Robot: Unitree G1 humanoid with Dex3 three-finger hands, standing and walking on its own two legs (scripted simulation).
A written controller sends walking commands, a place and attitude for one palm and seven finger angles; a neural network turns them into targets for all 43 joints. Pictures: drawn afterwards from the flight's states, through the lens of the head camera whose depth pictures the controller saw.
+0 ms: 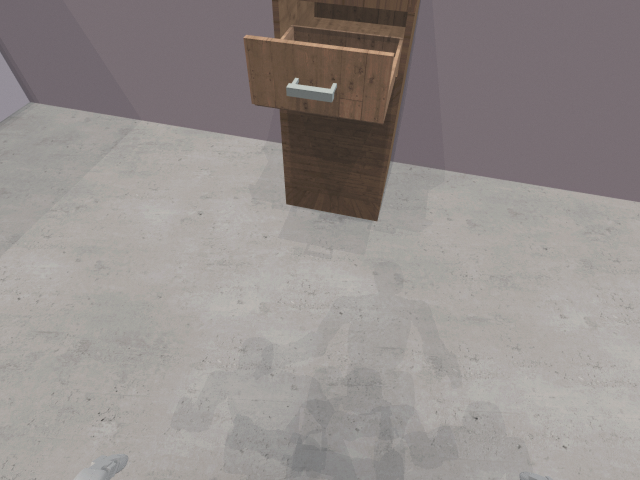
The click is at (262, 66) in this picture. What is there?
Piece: drawer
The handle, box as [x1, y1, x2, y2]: [286, 78, 336, 101]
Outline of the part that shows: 286,87 286,93 290,96 331,101 333,98 333,92 336,87 336,83 333,83 331,88 328,89 299,85 297,83 298,78 295,78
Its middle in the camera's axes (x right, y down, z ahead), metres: -0.02 -0.38 +0.99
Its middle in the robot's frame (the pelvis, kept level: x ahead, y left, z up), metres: +1.00 +0.07 -0.01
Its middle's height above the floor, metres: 0.76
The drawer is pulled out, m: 0.29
